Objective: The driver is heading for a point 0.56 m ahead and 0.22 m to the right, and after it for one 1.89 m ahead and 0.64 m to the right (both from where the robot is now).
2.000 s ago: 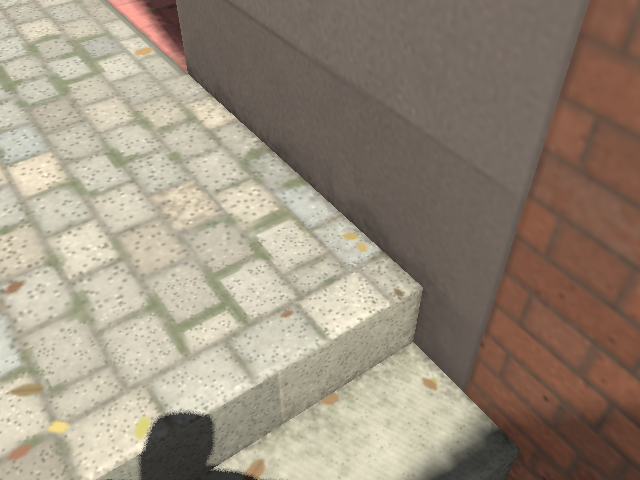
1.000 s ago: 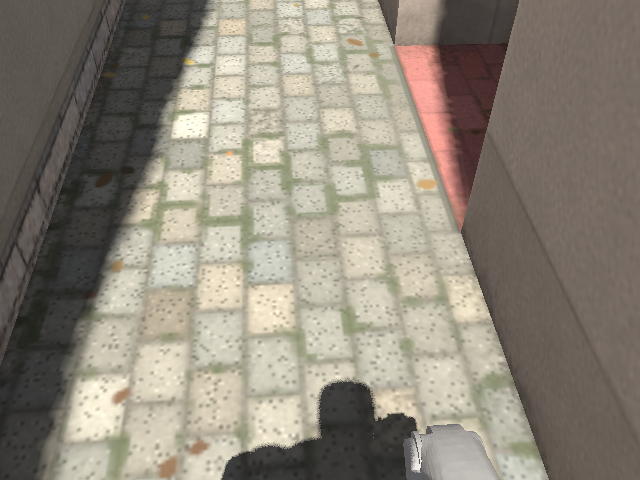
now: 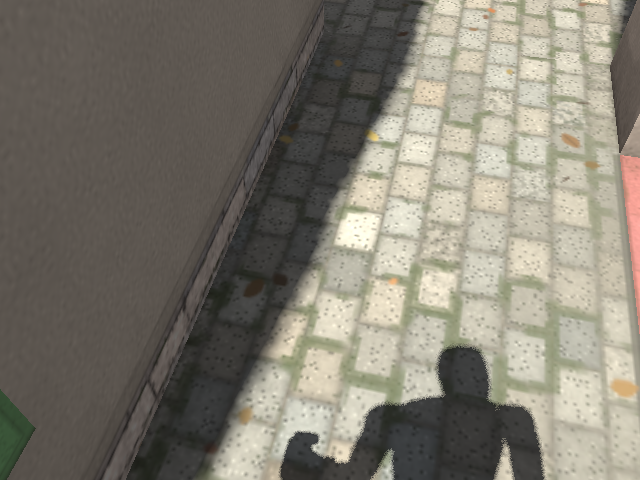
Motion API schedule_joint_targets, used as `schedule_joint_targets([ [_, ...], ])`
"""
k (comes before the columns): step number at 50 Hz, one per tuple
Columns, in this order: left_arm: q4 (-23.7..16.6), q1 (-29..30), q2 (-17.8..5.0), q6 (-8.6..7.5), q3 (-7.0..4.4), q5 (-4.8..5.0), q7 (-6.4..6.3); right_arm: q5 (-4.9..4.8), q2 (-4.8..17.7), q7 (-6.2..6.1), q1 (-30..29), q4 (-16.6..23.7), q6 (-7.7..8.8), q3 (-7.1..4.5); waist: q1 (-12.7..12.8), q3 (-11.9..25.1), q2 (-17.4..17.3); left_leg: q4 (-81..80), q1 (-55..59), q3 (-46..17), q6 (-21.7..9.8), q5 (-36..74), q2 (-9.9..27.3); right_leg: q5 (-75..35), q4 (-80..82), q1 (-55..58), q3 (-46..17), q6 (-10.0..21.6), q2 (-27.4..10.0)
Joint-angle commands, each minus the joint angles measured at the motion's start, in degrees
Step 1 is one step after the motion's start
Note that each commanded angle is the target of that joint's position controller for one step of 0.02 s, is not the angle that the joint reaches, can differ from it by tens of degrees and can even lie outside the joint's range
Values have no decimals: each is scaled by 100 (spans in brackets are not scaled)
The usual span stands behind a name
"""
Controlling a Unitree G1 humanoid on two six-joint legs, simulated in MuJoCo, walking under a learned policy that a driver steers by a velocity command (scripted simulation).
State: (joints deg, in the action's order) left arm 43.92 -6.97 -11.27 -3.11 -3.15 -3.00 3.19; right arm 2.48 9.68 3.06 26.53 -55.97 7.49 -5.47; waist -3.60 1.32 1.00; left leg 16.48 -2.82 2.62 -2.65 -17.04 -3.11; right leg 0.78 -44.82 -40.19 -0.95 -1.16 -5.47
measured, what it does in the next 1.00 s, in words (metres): walks ahead: right foot, then left foot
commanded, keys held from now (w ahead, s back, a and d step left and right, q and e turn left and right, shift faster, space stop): w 0.04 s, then no key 0.48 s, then e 0.40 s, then w+e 0.08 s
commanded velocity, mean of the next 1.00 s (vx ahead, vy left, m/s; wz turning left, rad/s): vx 0.14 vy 0.00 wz -0.16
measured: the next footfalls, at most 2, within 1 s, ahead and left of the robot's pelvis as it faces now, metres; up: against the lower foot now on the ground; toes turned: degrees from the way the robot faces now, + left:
right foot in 0.14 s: +0.25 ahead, -0.14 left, +0.00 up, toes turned -1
left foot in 0.54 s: +0.25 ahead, +0.08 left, +0.00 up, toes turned +1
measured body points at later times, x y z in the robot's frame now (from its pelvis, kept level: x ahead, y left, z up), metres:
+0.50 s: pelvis +0.16 -0.05 -0.01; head +0.19 -0.04 +0.44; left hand +0.24 +0.21 -0.14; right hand +0.35 -0.30 -0.10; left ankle +0.21 +0.09 -0.73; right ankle +0.21 -0.14 -0.74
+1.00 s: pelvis +0.18 -0.10 -0.01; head +0.20 -0.14 +0.44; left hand +0.35 +0.15 -0.10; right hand +0.26 -0.41 -0.13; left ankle +0.19 +0.06 -0.66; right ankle +0.18 -0.20 -0.74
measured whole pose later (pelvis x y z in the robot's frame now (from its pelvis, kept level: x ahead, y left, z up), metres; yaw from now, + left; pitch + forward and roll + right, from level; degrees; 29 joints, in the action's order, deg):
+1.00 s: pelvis +0.18 -0.10 -0.01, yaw -13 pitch +2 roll +2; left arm 43.6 -13.3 -14.9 -0.2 -4.5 -0.6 -0.7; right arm -1.3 16.6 -5.2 7.6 -44.9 0.1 -5.4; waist 0.4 -0.6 -3.1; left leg 66.4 -31.1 -0.8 3.5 -25.9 3.0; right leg 16.4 -34.4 -20.1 -1.1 3.2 1.3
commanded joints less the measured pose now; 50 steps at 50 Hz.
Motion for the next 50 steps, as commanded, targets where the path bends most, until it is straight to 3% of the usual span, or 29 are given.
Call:
schedule_joint_targets([
  [1, -530, 405, -249, 107, -15, 33, 47, 35, 845, 75, -420, 270, 159, -87, 350, -412, -474, -555, -395, -829, -1260, 2941, 1848, -295, 823, 488, -78, 226, 85],
  [3, -655, 656, -376, 78, -69, 65, 11, 23, 894, 50, -377, 143, 133, -91, 305, -397, -536, -308, 141, -721, -1108, 3289, 1901, -178, 1156, 434, -30, 373, 160],
  [4, -495, 514, -724, -163, -201, 272, -189, -517, 1606, -285, -816, 572, -85, -274, 460, -223, -780, 249, 84, -556, -702, 3861, 1644, 533, 1300, 1018, 315, 394, 581],
  [5, -325, 226, -837, -268, -272, 202, -283, -571, 1509, -406, -737, 546, -155, -217, 614, 101, -540, 924, -38, -459, -498, 4510, 1444, 229, 1425, 1804, 451, 438, 779],
  [6, -32, -524, -926, -311, -348, 144, -333, -511, 1306, -451, -650, 556, -178, -141, 907, 469, -484, 1760, -422, -318, -296, 4572, 1194, -382, 1333, 2851, 490, 521, 882],
  [7, 217, -1362, -1143, -318, -428, 179, -393, -387, 996, -480, -765, 674, -183, -39, 1231, 864, -165, 3129, -1579, -118, 15, 3104, 794, -2145, 1080, 4236, -298, 749, 173],
  [8, 223, -1594, -1550, -262, -383, 104, -430, -198, 241, -477, -128, 765, -139, 190, 840, 1366, 1339, 5553, -2839, -65, 423, -1642, 49, -4503, 1299, 5286, -2286, 1674, -1421],
  [9, 119, -1624, -1498, -237, -352, 52, -418, -265, 340, -426, 542, 572, -117, 189, 793, 2404, 1328, 6878, -2869, -1126, 491, -1769, 17, -3965, 1855, 5454, -3513, 2261, -1776],
  [10, 90, -1222, -1350, -188, -377, 109, -451, -442, 705, -407, 178, 703, -159, 128, 774, 1987, 999, 7395, -3434, -924, 546, -1408, 280, -2256, 2153, 5037, -3113, 2300, -1680],
  [12, 21, -408, -793, -118, -177, 139, -518, -400, 1037, -529, -1026, 1065, -304, 74, 712, 801, 78, 7026, -3490, -675, 511, -610, 751, -797, 2655, 3306, -2081, 1812, -1102],
  [14, 189, -225, -587, -113, -80, 128, -506, -392, 962, -610, -1152, 1286, -472, 63, 398, 395, 212, 6399, -2876, -658, 525, -437, 877, -700, 2971, 2368, -1546, 1652, -773],
  [17, 317, -133, -600, -161, -92, 105, -492, -384, 626, -660, -1208, 1407, -561, 192, 193, 257, 153, 4685, -2450, -585, 578, -344, 981, -1683, 2948, 2128, -927, 1522, -470],
  [20, 313, 17, -1005, -129, -203, 46, -494, -354, 612, -669, -1588, 1503, -581, 343, 238, 373, 320, 3166, -1898, -419, 676, -201, 862, -1690, 2868, 2144, -721, 1505, -340],
  [24, 287, -40, -1062, 11, -186, 135, -466, -404, 934, -645, -1644, 1372, -660, 355, 277, 453, 322, 2010, -1017, -148, 533, 484, 667, 634, 2820, 2022, -815, 1403, -351],
  [26, 317, -150, -754, 54, -71, 205, -448, -223, 1029, -623, -1762, 1413, -667, 370, 268, 211, 252, 1254, -540, -53, 302, 385, 617, 1901, 2585, 1729, -867, 1020, -28],
  [27, 299, -191, -605, 62, -18, 173, -454, -130, 1234, -618, -1768, 1489, -641, 359, 323, 92, -82, 993, -402, -563, 127, 858, 1099, 1982, 2077, 1515, -757, 757, 284],
  [28, 230, -560, -479, 61, -7, 212, -461, -110, 1662, -606, -2026, 1567, -675, 236, 692, 129, -1279, 627, -729, -1358, -314, 310, 1725, 2159, 1524, 1399, -46, 491, 928],
  [30, 167, -318, -801, 54, -95, 190, -444, -133, 1217, -595, -2244, 1660, -631, 316, 628, 117, -1608, 234, -1027, -1795, -544, 462, 2078, 1816, 800, 1712, 14, 270, 796],
  [33, 38, -168, -879, 110, -176, 165, -360, -257, 1540, -748, -1903, 1599, -593, 154, 365, 275, -1334, 563, -307, -1808, -759, 2445, 2512, 2596, -456, 1034, 115, 161, 718],
  [35, -116, -43, -690, 138, -167, 309, -345, -281, 1583, -781, -1666, 1522, -584, 63, 251, 354, -1111, 640, 185, -1857, -1008, 3317, 2743, 3370, -1388, 364, -142, 53, 458],
  [40, -186, -282, -537, 280, -139, 339, -283, -402, 1684, -711, -2101, 1479, -719, -106, 390, 408, -1215, 799, -653, -379, -471, 2483, 2050, 1826, -1, 1659, 524, 26, 547],
  [42, -55, -730, -710, 333, -252, 324, -293, -455, 1310, -771, -2115, 1420, -742, -26, 527, 300, -1245, 1175, -1063, 26, 13, 1352, 1908, 968, 1073, 2467, 742, 206, 675],
  [43, -2, -796, -884, 358, -340, 274, -310, -411, 1100, -762, -1907, 1324, -745, 7, 515, 170, -765, 1712, -1529, 310, 288, 778, 1673, 560, 1550, 2967, 576, 343, 784],
  [44, 67, -1079, -1414, 345, -508, 273, -374, -217, 780, -781, -1677, 1311, -746, 62, 452, 68, 585, 3181, -2489, 765, 771, -725, 1222, -1092, 1833, 3474, -622, 610, 71],
  [45, -308, -992, -2088, 348, -593, 137, -429, -171, 679, -796, -1861, 1641, -739, 127, 447, 201, 1774, 4943, -3516, 282, 1091, -2604, 586, -3014, 2235, 3507, -3004, 1703, -1635],
  [46, -430, -1119, -2100, 237, -589, -30, -363, -312, 957, -867, -2291, 1771, -705, 36, 793, 959, 1169, 5788, -3797, -600, 978, -2349, 439, -1726, 2619, 3566, -3430, 2302, -1917],
  [47, -413, -993, -1965, 165, -557, 67, -369, -492, 1125, -885, -2579, 1866, -642, -35, 703, 660, 974, 5873, -4328, -731, 724, -1729, 602, 455, 2741, 3707, -3181, 2111, -1499],
  [48, -439, -747, -1608, 168, -466, 233, -415, -453, 1136, -856, -2678, 1821, -589, -69, 651, 406, 772, 5589, -4593, -789, 523, -1076, 760, 2198, 2886, 3644, -2943, 1750, -1192],
  [50, -503, -493, -1209, 214, -317, 345, -478, -334, 1284, -807, -2574, 1704, -550, -165, 485, 86, 746, 4938, -4348, -801, 466, -257, 781, 3282, 3192, 3217, -2741, 1410, -918],
])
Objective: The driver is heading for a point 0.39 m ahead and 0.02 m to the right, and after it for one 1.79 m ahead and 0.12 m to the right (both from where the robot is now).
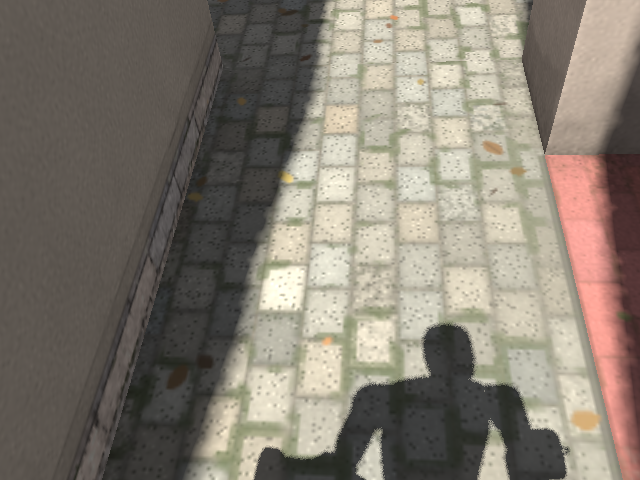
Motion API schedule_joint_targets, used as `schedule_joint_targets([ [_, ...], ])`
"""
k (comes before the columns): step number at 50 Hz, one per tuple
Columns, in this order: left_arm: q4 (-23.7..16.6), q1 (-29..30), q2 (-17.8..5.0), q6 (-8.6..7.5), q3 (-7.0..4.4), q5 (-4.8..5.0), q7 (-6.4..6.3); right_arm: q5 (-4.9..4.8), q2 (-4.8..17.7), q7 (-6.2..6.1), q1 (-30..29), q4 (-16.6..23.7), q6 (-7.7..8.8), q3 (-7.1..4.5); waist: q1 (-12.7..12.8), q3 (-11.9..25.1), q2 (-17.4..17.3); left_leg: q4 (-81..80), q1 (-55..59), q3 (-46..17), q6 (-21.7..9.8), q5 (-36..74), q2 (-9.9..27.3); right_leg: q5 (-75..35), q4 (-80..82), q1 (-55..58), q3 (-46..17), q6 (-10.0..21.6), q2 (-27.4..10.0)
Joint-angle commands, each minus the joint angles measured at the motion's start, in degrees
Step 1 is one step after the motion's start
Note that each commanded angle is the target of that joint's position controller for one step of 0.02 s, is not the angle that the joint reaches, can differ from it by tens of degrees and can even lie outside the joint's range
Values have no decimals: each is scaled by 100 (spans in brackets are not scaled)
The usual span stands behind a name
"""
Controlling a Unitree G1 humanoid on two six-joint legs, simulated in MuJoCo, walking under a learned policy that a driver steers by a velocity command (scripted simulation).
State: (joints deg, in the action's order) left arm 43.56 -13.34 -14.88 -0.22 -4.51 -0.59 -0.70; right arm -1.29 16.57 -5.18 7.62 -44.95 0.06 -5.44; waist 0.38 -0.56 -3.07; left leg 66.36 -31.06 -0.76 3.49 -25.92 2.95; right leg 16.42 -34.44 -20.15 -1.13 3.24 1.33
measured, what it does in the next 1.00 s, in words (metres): walks ahead, turning right: left foot, then right foot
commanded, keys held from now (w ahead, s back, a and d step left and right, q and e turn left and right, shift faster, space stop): w+e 0.30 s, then w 0.24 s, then no key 0.46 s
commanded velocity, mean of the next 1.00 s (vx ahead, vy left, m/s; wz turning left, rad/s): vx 0.29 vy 0.00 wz -0.29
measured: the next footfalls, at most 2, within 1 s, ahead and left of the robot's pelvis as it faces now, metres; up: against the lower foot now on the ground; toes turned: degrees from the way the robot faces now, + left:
left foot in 0.38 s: +0.19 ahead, +0.13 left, +0.00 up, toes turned -17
right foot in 0.78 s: +0.39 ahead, -0.18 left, +0.00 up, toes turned -18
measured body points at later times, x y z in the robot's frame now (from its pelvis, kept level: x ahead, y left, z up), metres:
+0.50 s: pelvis +0.14 +0.03 +0.00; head +0.14 +0.04 +0.45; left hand +0.31 +0.28 -0.11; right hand +0.17 -0.26 -0.10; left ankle +0.15 +0.15 -0.73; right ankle +0.05 -0.09 -0.66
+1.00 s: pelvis +0.30 -0.06 +0.01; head +0.33 -0.09 +0.46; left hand +0.52 +0.13 -0.10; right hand +0.28 -0.34 -0.13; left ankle +0.30 +0.12 -0.67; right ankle +0.35 -0.17 -0.73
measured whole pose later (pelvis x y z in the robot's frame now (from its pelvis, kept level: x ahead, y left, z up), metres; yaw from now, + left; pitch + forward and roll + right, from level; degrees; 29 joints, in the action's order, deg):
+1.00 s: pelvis +0.30 -0.06 +0.01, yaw -17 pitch +1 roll +0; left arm 45.8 -7.3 -12.5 -1.1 -2.0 -1.0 -0.8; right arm -0.7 15.5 -2.5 14.5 -50.1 2.5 -3.3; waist -2.6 -2.5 -2.5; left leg 54.9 -21.6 -4.1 4.4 -25.0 3.4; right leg 5.3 -23.1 -19.2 2.8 3.5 1.9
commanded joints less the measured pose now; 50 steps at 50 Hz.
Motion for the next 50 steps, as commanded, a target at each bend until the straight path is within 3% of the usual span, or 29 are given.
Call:
schedule_joint_targets([
  [1, -484, 63, -797, -104, -164, 76, -100, 72, 605, 74, -635, 605, 254, -197, 79, 285, 1200, -352, -1319, -414, -191, 934, 124, 1710, 2283, 1182, -2596, 864, -1448],
  [5, -399, -373, -892, -226, -216, 128, -169, 80, 272, 229, -690, 574, 478, -148, 106, 285, 1053, -1651, -894, -277, -150, 1749, -130, 647, 2330, 1364, -2106, 803, -1197],
  [11, -447, -541, -1056, -255, -288, 199, -131, -22, 254, 381, -971, 729, 566, -142, 213, 32, 1260, -2793, -200, -247, -94, 1772, -332, 840, 2320, 926, -2279, 978, -1199],
  [13, -475, -531, -1200, -195, -356, 178, -95, -40, 246, 445, -984, 833, 685, -141, 170, 20, 1359, -3099, 215, -281, -128, 1445, -382, 903, 2101, 684, -2358, 1002, -1153],
  [15, -594, -479, -1148, -104, -353, 242, -69, -35, 242, 538, -857, 876, 768, -156, 80, 142, 1167, -3402, 923, -169, -188, 1145, -570, 1031, 1895, 350, -2503, 977, -1037],
  [16, -621, -419, -1028, -103, -309, 301, -112, -20, 205, 598, -645, 787, 754, -150, -123, 95, 1024, -3699, 1342, -283, -214, 1366, -512, 958, 1842, 175, -2599, 901, -1046],
  [17, -686, -246, -925, -122, -283, 290, -164, -23, 251, 611, -256, 652, 734, -185, -365, 154, 1109, -3979, 1870, -315, -264, 1683, -400, 847, 1667, 54, -2537, 766, -943],
  [18, -673, -174, -744, -116, -201, 207, -122, 107, 280, 568, 226, 419, 732, -210, -543, 235, 1085, -4284, 2383, -215, -350, 1467, -394, 644, 1194, -83, -2334, 602, -652],
  [19, -727, -184, -411, -145, -107, 174, -91, 202, 427, 517, 910, 266, 748, -260, -759, 564, 767, -4396, 3351, -646, -472, 1265, 61, 848, 229, -566, -1992, 317, -250],
  [20, -762, -410, 41, -200, 22, 91, -88, 371, 812, 504, 1556, 146, 737, -287, -725, 990, -362, -4506, 4142, -1853, -740, 1145, 1137, 1673, -1760, -1255, -1134, -33, 328],
  [21, -964, -605, -389, -295, -91, 318, -142, 477, 1209, 566, 1590, 107, 722, -367, -492, 663, -1851, -5072, 4087, -4001, -1576, -390, 1921, 1999, -2681, -2781, -954, -90, 365],
  [22, -811, -497, -922, -344, -198, 372, -168, 319, 821, 559, 1234, 173, 724, -290, -446, 116, -1188, -5201, 3599, -4028, -1718, -1422, 1885, 1466, -3386, -3124, -1027, -113, -140],
  [23, -751, -219, -976, -359, -207, 259, -112, 273, 515, 554, 1156, 160, 721, -167, -477, -178, -746, -5271, 3381, -3424, -1572, -1357, 1540, 813, -3600, -3306, -892, -103, -236],
  [24, -723, 19, -867, -367, -197, 242, -83, 280, 525, 557, 1065, 203, 699, -137, -445, -295, -447, -5420, 3165, -2939, -1524, -737, 1331, 409, -3601, -3248, -684, -110, -334],
  [28, -894, 650, -544, -414, -92, 158, -27, 251, 355, 486, 1071, 51, 698, 7, -349, -336, -300, -5645, 2592, -1702, -1438, 1866, 937, -553, -2646, -2780, -310, -289, -674],
  [30, -915, 738, -346, -403, 0, 61, -13, 259, 421, 446, 1157, -29, 656, 27, -319, -165, -198, -5406, 2449, -1051, -1319, 3737, 757, -949, -1968, -2308, -72, -398, -602],
  [32, -937, 988, -169, -392, 91, 82, 35, 206, 554, 426, 1224, -100, 613, 27, -378, -71, -207, -5236, 2207, -544, -1185, 4635, 611, -1368, -1221, -1683, 131, -391, -495],
  [36, -967, 1229, -353, -357, 59, 99, 143, 75, 718, 481, 1474, -292, 545, 54, -446, 54, -339, -4910, 2270, -400, -1152, 4958, 692, -1567, -292, -710, 312, -133, -231],
  [37, -931, 1155, -446, -344, 23, 29, 168, 14, 794, 488, 1443, -327, 553, 27, -382, 75, -389, -4790, 2378, -425, -1109, 5087, 741, -1677, 33, -474, 279, -39, -172],
  [38, -800, 770, -593, -335, -50, -13, 163, -19, 806, 484, 1349, -345, 557, 29, -125, 260, -373, -4404, 2484, -378, -1000, 5293, 656, -1927, 442, 99, 336, 85, -52],
  [39, -569, 143, -833, -316, -165, 1, 92, -20, 608, 491, 1451, -443, 600, 101, 160, 591, -261, -3754, 2332, -246, -826, 5229, 444, -2541, 695, 1140, 393, 252, -22],
  [40, -463, -498, -1341, -278, -281, -130, 11, 111, 335, 491, 1687, -353, 672, 209, 245, 1328, 417, -2495, 1442, -38, -491, 3442, 68, -5007, 230, 2757, -521, 607, -1070],
  [41, -468, -666, -1420, -194, -218, -140, -4, 90, 14, 515, 2638, -495, 658, 351, -32, 2515, 1678, -491, 645, -235, -112, -1144, -483, -5662, 450, 3828, -2419, 1658, -2677],
  [42, -436, -655, -1035, -122, -118, -44, 44, -33, 461, 498, 2479, -609, 616, 232, 103, 2770, 1339, 111, 473, -801, -66, -1462, -392, -4135, 1022, 3454, -2929, 1667, -2526],
  [43, -427, -119, -755, -112, 17, 44, 25, -84, 483, 432, 2063, -579, 473, 179, -51, 1772, 988, 320, 310, -722, 50, -1005, -177, -3310, 1326, 2587, -2412, 1294, -2225],
  [45, -412, 658, -489, -170, 108, 100, 9, 81, 437, 263, 1590, -507, 283, 144, -276, 908, 558, -154, 436, -587, 143, -124, 129, -2465, 1760, 1457, -1701, 884, -1787],
  [46, -312, 794, -641, -153, 58, 26, -6, 52, 428, 227, 1499, -433, 252, 113, -384, 703, 718, -408, 719, -563, 131, 128, 226, -2304, 1918, 1016, -1440, 822, -1599],
  [48, -119, 811, -605, -155, 39, -70, -33, 52, 243, 224, 1490, -437, 240, 111, -474, 575, 802, -997, 1123, -492, 106, 241, 237, -2304, 2075, 696, -1114, 837, -1448],
  [50, 41, 823, -542, -167, 41, -66, -63, 71, 85, 219, 1413, -447, 207, 128, -503, 551, 839, -1597, 1344, -438, 97, 167, 249, -2249, 2122, 604, -924, 876, -1398],
])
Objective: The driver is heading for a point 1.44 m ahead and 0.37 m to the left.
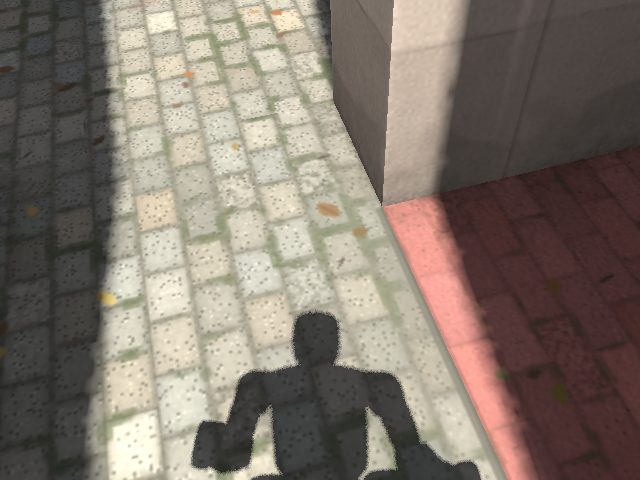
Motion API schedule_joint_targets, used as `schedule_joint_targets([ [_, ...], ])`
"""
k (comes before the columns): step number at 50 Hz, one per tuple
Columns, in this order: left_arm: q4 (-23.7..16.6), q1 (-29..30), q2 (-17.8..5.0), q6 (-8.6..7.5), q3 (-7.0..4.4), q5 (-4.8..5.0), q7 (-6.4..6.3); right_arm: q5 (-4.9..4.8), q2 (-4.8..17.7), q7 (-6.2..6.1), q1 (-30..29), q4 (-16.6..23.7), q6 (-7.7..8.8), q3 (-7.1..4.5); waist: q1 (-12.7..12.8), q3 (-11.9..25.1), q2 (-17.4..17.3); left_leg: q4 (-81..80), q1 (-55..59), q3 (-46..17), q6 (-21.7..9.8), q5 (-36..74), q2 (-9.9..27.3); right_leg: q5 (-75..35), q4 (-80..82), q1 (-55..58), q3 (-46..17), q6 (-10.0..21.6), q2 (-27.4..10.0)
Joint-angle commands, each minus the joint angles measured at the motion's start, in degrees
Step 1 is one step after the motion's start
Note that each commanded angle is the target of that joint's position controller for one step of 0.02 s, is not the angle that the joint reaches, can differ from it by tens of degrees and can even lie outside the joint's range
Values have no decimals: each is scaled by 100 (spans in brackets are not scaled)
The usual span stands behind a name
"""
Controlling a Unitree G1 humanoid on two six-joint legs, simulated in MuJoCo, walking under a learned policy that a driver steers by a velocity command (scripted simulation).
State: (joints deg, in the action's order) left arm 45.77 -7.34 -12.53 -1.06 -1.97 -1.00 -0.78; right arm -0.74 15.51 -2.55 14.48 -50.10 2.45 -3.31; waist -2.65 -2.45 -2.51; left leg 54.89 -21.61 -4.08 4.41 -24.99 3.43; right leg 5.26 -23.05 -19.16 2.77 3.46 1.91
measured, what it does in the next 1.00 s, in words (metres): steps on the spot: left foot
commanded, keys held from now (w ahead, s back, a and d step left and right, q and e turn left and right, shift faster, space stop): no key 1.00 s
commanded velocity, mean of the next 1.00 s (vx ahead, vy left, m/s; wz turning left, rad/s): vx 0.02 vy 0.00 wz -0.01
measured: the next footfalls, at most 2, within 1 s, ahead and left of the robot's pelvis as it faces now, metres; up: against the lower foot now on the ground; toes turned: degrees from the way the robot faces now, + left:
left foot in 0.18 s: +0.08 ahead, +0.17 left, +0.00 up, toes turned +0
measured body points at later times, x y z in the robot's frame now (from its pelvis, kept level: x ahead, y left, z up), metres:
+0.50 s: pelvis +0.06 +0.05 +0.00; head +0.08 +0.06 +0.45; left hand +0.14 +0.32 -0.14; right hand +0.13 -0.20 -0.14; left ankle +0.04 +0.17 -0.74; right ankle +0.08 -0.09 -0.74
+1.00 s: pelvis +0.07 +0.05 +0.00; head +0.08 +0.06 +0.45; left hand +0.12 +0.31 -0.15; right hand +0.10 -0.20 -0.14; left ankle +0.04 +0.17 -0.74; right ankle +0.08 -0.09 -0.74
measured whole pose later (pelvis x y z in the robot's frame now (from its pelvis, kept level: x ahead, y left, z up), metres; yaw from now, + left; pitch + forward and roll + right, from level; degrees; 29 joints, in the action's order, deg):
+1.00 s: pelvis +0.07 +0.05 +0.00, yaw +0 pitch -1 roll +0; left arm 63.5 -9.6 -12.2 2.8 -4.6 0.4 -4.1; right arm 0.1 11.3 -2.0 13.5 -59.7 1.9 -2.7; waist -1.4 -2.1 0.5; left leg 24.4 -7.6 0.4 0.2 -15.6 0.5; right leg 12.2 -24.2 -10.9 0.3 -1.9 -2.2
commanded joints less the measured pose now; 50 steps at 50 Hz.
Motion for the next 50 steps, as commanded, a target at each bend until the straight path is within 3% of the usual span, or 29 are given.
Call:
schedule_joint_targets([
  [1, -118, 248, -796, -73, -225, -17, -72, 31, 167, -47, 631, 78, -55, -79, -181, 721, 789, -751, 483, -75, -3, 108, 213, -800, 1028, 474, -1262, 844, -1418],
  [4, 45, 288, -910, 5, -269, 2, -117, 32, 245, -51, 401, 81, -125, -108, -119, 545, 914, -1448, 744, 59, -25, 421, 183, 853, 1279, 313, -1311, 744, -1331],
  [7, 180, 411, -802, 93, -255, 80, -128, 92, 238, -32, 319, 3, -78, -113, -236, 418, 875, -2466, 1348, 362, -228, 1257, 50, 1602, 1109, -19, -1025, 443, -1067],
  [8, 264, 242, -701, 93, -238, 139, -135, 188, 283, -7, 290, -16, -73, -121, -229, 288, 694, -2813, 1504, 324, -294, 1423, 64, 1721, 1050, -110, -1001, 286, -1002],
  [9, 366, 91, -664, 87, -234, 132, -140, 236, 373, 11, 269, 17, -61, -124, -189, 174, 517, -3115, 1472, 133, -377, 1794, 224, 1751, 824, -59, -894, 52, -829],
  [10, 434, -165, -673, 82, -274, 100, -178, 188, 644, 28, 120, 41, -27, -168, 70, 40, 10, -3038, 1164, 132, -448, 1813, 304, 1606, 587, 68, -589, -170, -467],
  [11, 482, -177, -594, 120, -246, 131, -252, 148, 714, 102, 50, -26, 0, -205, 142, -54, -457, -3329, 426, -28, -509, 887, 342, 1314, 283, 607, -254, -311, -230],
  [13, 531, -96, -632, 175, -246, 112, -328, 186, 354, 204, -312, -14, 109, -93, 239, -78, -605, -3716, -59, -125, -392, 418, 288, 627, -110, 1188, -277, -317, -299],
  [17, 749, -216, -726, 212, -278, 131, -326, 96, 371, 237, -210, -108, 195, -70, 188, 214, -185, -3439, 504, 0, -383, 1623, 170, -260, -223, 1232, -385, -251, -450],
  [19, 847, -130, -695, 225, -282, 115, -293, 112, 316, 195, -36, -239, 168, -55, 101, 313, -42, -3369, 722, 60, -473, 2035, 167, -494, -239, 1211, -347, -300, -456],
  [25, 1143, -172, -698, 306, -327, 146, -257, 75, 334, 125, -22, -381, 88, -61, 93, 420, 119, -3262, 1003, 139, -561, 2864, 131, -845, -222, 1346, -350, -321, -490],
  [50, 1652, -350, -555, 344, -357, 136, -357, 82, 152, 28, 120, -820, -9, -43, 129, 72, 216, -3615, 810, 300, -512, 1705, -35, -252, 111, 1269, -359, -319, -548],
])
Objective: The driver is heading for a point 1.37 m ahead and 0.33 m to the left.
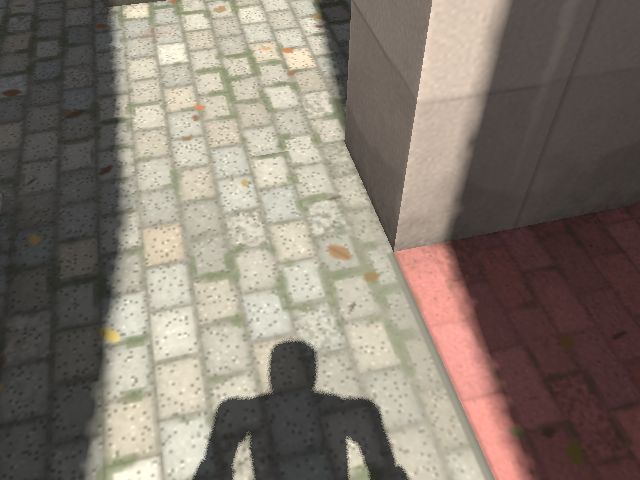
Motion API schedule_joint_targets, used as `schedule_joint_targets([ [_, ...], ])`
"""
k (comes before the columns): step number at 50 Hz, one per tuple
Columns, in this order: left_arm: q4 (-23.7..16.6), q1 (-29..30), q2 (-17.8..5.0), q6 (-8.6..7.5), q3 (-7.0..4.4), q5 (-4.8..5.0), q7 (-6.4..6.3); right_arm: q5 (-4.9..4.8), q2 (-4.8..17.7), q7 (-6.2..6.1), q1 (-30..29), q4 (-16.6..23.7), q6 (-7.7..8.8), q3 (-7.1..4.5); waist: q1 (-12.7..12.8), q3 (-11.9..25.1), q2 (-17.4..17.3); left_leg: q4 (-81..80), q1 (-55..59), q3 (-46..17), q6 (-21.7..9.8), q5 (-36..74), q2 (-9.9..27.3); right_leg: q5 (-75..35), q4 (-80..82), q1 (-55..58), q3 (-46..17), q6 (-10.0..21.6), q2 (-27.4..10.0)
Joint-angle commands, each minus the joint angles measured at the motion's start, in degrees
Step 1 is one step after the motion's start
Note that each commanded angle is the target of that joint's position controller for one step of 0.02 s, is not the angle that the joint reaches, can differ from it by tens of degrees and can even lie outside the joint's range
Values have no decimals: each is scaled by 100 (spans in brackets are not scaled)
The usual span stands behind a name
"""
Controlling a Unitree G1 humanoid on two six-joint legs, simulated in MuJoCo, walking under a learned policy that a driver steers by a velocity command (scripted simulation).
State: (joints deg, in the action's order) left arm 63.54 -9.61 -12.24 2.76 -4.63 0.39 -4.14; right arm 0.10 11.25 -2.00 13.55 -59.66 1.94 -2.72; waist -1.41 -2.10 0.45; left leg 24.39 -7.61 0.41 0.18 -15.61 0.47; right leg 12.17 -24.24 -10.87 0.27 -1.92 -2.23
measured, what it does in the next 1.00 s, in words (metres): walks ahead: left foot, then right foot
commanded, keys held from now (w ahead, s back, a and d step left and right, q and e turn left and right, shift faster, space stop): w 0.32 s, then no key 0.68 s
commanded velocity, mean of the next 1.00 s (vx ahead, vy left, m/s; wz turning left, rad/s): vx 0.15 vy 0.00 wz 0.00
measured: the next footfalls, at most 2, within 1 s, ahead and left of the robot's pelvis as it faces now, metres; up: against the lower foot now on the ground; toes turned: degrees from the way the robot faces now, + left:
left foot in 0.64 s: +0.35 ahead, +0.10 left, +0.00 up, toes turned +3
right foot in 0.94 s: +0.29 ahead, -0.13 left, +0.00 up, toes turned -1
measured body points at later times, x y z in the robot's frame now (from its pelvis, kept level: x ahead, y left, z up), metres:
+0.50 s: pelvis +0.12 -0.03 +0.00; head +0.15 -0.04 +0.45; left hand +0.02 +0.20 -0.14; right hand +0.28 -0.28 -0.12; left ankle +0.22 +0.12 -0.69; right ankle +0.01 -0.13 -0.74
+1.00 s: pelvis +0.24 +0.00 -0.01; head +0.26 -0.01 +0.44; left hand +0.30 +0.27 -0.14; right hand +0.36 -0.24 -0.15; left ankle +0.31 +0.10 -0.74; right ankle +0.25 -0.13 -0.74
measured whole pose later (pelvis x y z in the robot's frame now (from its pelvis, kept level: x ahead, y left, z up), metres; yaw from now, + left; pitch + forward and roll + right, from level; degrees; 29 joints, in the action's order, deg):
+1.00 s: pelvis +0.24 +0.00 -0.01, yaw +0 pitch -1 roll +1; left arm 59.9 -10.4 -12.5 1.4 -3.0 -0.3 -3.6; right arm -0.4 12.7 -0.5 6.0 -56.4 1.7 -1.7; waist -0.2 -1.8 -0.1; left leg 24.6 -16.5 4.7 -2.6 -8.3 -2.3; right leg 15.9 -30.6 -13.7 -0.6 -1.0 -3.0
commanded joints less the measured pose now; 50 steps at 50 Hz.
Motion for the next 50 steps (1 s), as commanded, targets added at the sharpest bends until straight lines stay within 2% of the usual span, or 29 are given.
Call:
schedule_joint_targets([
  [1, -64, -239, -521, -35, -80, -2, -21, -9, 539, -38, 333, 63, 31, -100, 7, 147, -114, -625, -552, -126, -115, 120, 222, -355, 209, 465, -13, 224, -51],
  [3, -25, -313, -543, -41, -109, 68, -27, -97, 693, -96, 340, 64, -3, -177, 14, -168, -382, -744, -860, -308, -345, -2051, 236, 1460, -194, -8, 314, 236, 230],
  [5, -155, -144, -458, -170, -88, 51, 7, -173, 894, -131, 573, 81, 53, -266, -119, -588, -750, -1139, -958, -1078, -697, -3301, 765, 1899, -841, -833, 443, 246, 304],
  [7, -236, 2, -258, -389, -43, 55, 134, -233, 1115, -133, 710, 49, 161, -375, -161, -715, -1189, -1550, -833, -2051, -1145, -3126, 1580, 1077, -1859, -1226, 337, 278, 41],
  [8, -235, -32, -260, -469, -52, 96, 185, -221, 1048, -133, 604, 101, 196, -372, -70, -726, -1109, -1521, -836, -2110, -1206, -2892, 1685, 1180, -1951, -1257, 250, 362, -80],
  [10, 14, -739, -96, -590, -15, 215, 196, -306, 854, -46, -72, 385, 248, -315, 421, -716, -934, -1146, -1477, -1543, -944, -2356, 1335, 1122, -766, -96, 438, 564, -8],
  [11, 302, -1334, -225, -610, -80, 194, 188, -293, 678, -2, -217, 445, 254, -262, 629, -643, -576, -555, -1894, -1038, -734, -1799, 890, 639, -284, 781, 589, 521, 250],
  [12, 460, -1930, -626, -626, -190, 149, 171, -198, 346, 59, -294, 513, 297, -165, 745, -359, 328, 987, -2331, -254, -365, -1035, 361, 780, 181, 1424, -515, 641, -432],
  [13, 438, -2566, -1373, -662, -342, 229, 187, -167, 165, 65, -271, 768, 371, -118, 795, 77, 1943, 2945, -3175, 418, -69, -1480, -211, 1262, 1319, 1967, -3008, 1425, -1866],
  [14, 411, -2405, -1301, -768, -257, 50, 235, -395, 432, 47, -446, 895, 464, -194, 704, -23, 1556, 4151, -3694, -312, -237, -1937, -34, 2030, 1639, 1585, -4177, 1954, -2388],
  [15, 255, -1912, -931, -834, -142, 21, 244, -487, 562, 83, -418, 893, 526, -229, 444, -439, 911, 4778, -4185, -503, -414, -1373, 282, 2010, 1578, 1542, -3682, 1835, -2239],
  [17, 83, -1417, -615, -849, -15, -6, 301, -318, 594, 130, -342, 753, 579, -266, 270, -534, 492, 4740, -4365, -382, -546, -299, 507, 646, 1477, 1505, -2330, 1357, -1661],
  [19, 59, -1467, -276, -757, 119, -63, 295, -223, 628, 185, -427, 788, 512, -307, 249, -460, 560, 4263, -3915, -126, -422, 32, 537, -1716, 1326, 1394, -1123, 1050, -1196],
  [24, -111, -1401, -762, -587, 121, -77, 105, -217, 64, 238, -1383, 1180, 328, -58, 292, -370, 571, 1785, -2574, 380, -117, 949, 198, -3416, 1249, 630, 2, 934, -726],
  [28, -133, -1350, -894, -615, 71, 50, 127, -239, 558, 266, -1453, 1263, 303, -119, 144, -149, 788, 980, -1764, 258, -368, 1524, 95, -3742, 997, 896, -61, 854, -1040],
  [31, -220, -1053, -918, -582, 31, 61, 113, -88, 952, 337, -321, 852, 294, -311, -541, 464, 487, 250, -244, 291, -736, 2222, -210, -4534, -293, 1125, 62, 598, -802],
  [32, -277, -1122, -795, -555, 62, -44, 147, -65, 1296, 339, 53, 740, 279, -381, -583, 911, 59, 434, 884, -205, -829, 4324, 358, -3170, -1382, 436, 229, 331, -361],
  [33, -201, -2018, -165, -542, 239, -165, 183, 94, 1557, 328, 312, 699, 226, -352, -182, 1914, -1441, 606, 2543, -1938, -1841, 6317, 1977, 884, -3456, -965, 287, -24, 383],
  [34, -21, -2319, -126, -550, 225, -48, 214, -4, 1136, 368, 280, 643, 187, -206, -65, 2701, -1501, 58, 2243, -2842, -2262, 5957, 2357, 2681, -4461, -780, -643, -131, 461],
  [35, -153, -1840, -430, -502, 124, 117, 205, -106, 1016, 383, -355, 764, 187, -152, 29, 1931, -1163, -277, 1319, -2360, -2074, 4354, 2116, 2659, -4748, -1089, -667, -129, 203],
  [36, -281, -1263, -528, -435, 96, 165, 140, -131, 842, 356, -877, 855, 191, -96, 76, 1106, -698, -499, 552, -1768, -1730, 3357, 1768, 2434, -4647, -1377, -438, -107, -3],
  [37, -309, -1029, -513, -359, 67, 131, 64, -76, 716, 337, -1152, 871, 207, -36, 165, 693, -410, -704, -165, -1349, -1483, 2891, 1503, 2164, -4205, -1288, -421, -120, -163],
  [39, -288, -1094, -399, -219, 59, 33, -26, 24, 826, 318, -1367, 829, 207, -63, 401, 473, -553, -857, -1027, -782, -1224, 2503, 1076, 1789, -3029, -566, -253, -100, -204],
  [41, -318, -1026, -337, -171, 73, -12, -73, 62, 887, 270, -1207, 757, 211, -71, 397, 669, -628, -920, -1001, -834, -1381, 2368, 1121, 1736, -2240, -229, -165, -103, -126],
  [43, -362, -887, -415, -119, 71, -9, -46, 0, 960, 214, -1217, 762, 185, -69, 408, 824, -661, -1113, -1042, -974, -1360, 1179, 1191, 1020, -1544, 130, -131, -41, -116],
  [46, -312, -833, -474, -75, 61, -112, 55, -117, 847, 153, -1348, 745, 90, -18, 534, 513, -630, -1362, -1765, -811, -870, -1172, 913, -169, -526, 858, 70, 188, -4],
  [47, -366, -764, -536, -69, 68, -171, 66, -102, 732, 157, -1200, 660, 78, 18, 501, 299, -489, -1329, -1883, -724, -598, -1612, 754, -227, -216, 832, -103, 300, -148],
  [49, -404, -420, -988, -138, -16, -46, 41, -42, 742, 112, -1028, 723, 19, -17, 104, -140, 460, -891, -1159, -150, -207, -1130, 208, 1155, 292, -458, -443, 568, -364],
  [50, -444, -235, -783, -220, 34, -59, 48, -13, 740, 83, -1032, 707, 16, -11, 51, -138, 580, -591, -669, -107, -178, -615, 172, 1376, 532, -795, -476, 506, -346],
])
Velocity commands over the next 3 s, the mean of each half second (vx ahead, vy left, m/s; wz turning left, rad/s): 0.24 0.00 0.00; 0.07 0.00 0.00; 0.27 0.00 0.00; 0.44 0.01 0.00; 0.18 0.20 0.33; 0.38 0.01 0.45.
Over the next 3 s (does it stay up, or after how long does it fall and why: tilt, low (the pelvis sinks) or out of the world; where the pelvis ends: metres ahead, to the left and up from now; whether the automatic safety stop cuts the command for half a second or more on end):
stays up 1.07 0.25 0.00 its command is cut before an obstacle after 1.9 s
